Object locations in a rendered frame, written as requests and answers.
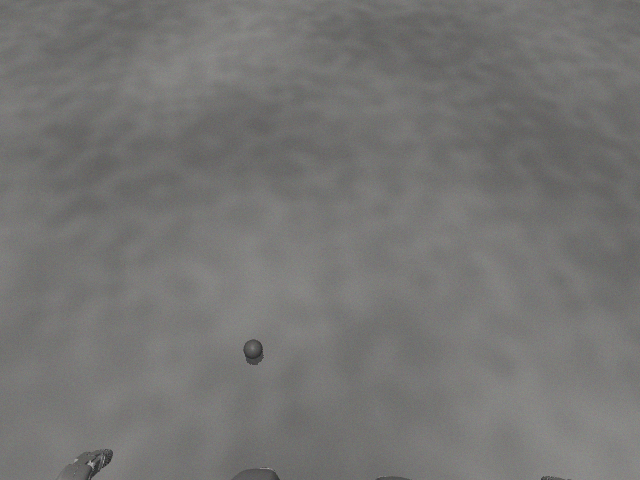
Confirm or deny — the ball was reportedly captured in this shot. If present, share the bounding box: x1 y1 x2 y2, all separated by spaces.
244 340 263 359

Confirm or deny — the left robot hand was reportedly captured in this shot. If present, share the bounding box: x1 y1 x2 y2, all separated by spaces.
56 449 113 480

